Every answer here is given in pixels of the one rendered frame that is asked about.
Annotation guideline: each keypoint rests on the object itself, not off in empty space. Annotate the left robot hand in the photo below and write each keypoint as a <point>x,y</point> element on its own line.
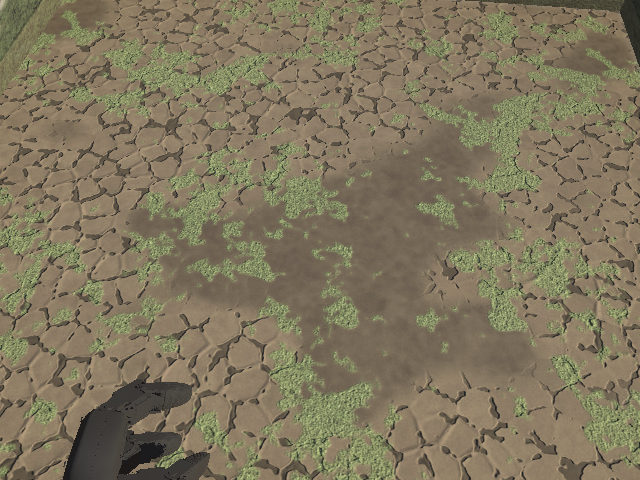
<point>104,448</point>

